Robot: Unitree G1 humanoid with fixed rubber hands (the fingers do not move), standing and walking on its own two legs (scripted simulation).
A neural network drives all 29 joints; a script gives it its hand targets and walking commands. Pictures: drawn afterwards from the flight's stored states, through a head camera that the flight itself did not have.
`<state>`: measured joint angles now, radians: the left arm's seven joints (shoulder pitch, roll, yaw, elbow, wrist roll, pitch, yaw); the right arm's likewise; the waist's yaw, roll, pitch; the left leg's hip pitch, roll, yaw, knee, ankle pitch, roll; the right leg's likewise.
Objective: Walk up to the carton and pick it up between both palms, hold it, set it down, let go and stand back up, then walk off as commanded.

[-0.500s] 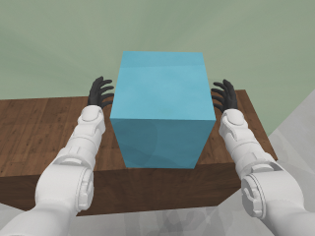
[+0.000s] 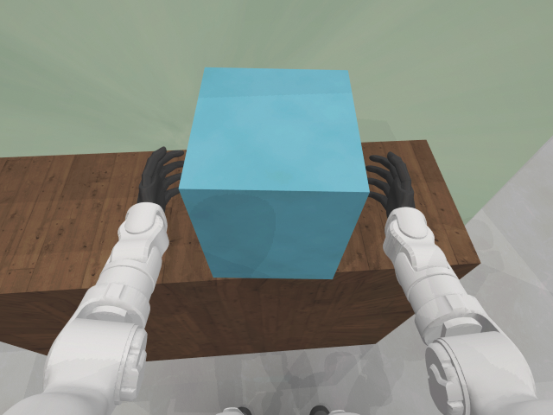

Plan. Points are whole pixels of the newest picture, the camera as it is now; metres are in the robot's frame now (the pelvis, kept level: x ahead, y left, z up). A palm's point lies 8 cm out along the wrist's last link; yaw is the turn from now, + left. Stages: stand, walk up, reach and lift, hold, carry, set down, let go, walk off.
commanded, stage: set down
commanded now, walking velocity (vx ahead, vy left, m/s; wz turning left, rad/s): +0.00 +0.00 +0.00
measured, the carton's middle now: (274, 183) +0.43 +0.02 +0.06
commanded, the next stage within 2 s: none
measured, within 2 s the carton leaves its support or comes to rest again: neither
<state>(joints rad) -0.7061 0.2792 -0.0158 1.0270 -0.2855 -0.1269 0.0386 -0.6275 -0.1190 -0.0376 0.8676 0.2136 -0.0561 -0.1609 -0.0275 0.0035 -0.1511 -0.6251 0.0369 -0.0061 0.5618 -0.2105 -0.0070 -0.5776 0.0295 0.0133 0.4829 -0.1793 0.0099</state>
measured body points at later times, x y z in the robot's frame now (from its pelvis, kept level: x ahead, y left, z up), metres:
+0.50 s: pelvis +0.01 -0.01 +0.01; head +0.02 +0.01 +0.46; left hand +0.30 +0.22 +0.04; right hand +0.29 -0.19 +0.05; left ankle +0.02 +0.12 -0.73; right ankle +0.02 -0.13 -0.73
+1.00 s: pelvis +0.01 +0.00 +0.02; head +0.00 +0.02 +0.46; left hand +0.21 +0.22 +0.02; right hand +0.19 -0.20 +0.04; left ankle +0.02 +0.12 -0.73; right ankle +0.02 -0.13 -0.73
